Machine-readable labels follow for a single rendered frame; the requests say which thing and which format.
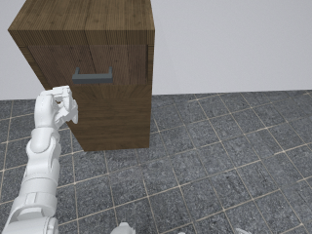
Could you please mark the handle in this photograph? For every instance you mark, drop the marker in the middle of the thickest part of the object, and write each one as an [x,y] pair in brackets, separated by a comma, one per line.
[99,78]

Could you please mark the robot left upper arm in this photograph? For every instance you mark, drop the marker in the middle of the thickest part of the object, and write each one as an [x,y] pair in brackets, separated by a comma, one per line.
[38,225]

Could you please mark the left robot forearm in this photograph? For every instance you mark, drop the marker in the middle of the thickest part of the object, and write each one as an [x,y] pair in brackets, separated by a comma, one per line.
[38,189]

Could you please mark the drawer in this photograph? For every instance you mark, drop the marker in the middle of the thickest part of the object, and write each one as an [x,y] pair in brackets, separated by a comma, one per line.
[58,63]

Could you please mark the cabinet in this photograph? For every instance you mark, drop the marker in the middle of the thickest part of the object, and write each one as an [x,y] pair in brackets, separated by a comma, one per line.
[110,117]

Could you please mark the robot left shin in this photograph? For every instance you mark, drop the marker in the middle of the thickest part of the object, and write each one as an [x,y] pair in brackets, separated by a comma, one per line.
[124,224]

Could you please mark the left robot hand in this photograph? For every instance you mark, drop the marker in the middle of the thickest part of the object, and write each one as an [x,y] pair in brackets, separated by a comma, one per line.
[47,113]

